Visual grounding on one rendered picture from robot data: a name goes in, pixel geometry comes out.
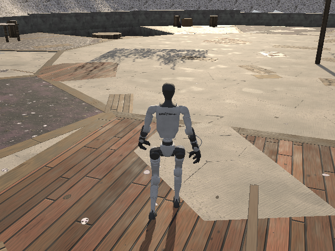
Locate humanoid robot torso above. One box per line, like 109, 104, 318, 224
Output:
156, 103, 180, 157

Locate left robot upper arm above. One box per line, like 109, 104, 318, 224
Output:
143, 105, 157, 133

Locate right robot shin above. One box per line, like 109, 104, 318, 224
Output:
174, 168, 182, 201

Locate right robot hand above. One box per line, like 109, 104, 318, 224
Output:
189, 150, 201, 164

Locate robot left forearm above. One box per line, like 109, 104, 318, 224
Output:
139, 125, 148, 143

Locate left robot hand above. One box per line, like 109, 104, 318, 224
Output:
138, 140, 150, 150

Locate robot right forearm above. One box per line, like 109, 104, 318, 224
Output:
188, 127, 199, 152

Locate right robot upper arm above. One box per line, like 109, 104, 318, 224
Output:
179, 105, 193, 135

